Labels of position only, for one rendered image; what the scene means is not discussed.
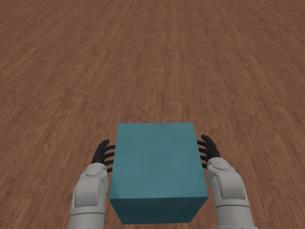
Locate robot right hand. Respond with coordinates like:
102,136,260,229
196,135,221,169

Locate left robot forearm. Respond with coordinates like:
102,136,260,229
68,162,109,229

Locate robot left hand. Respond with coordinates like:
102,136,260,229
91,139,115,173

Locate right robot forearm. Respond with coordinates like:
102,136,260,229
207,157,258,229

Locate carton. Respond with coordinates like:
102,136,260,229
109,122,209,224

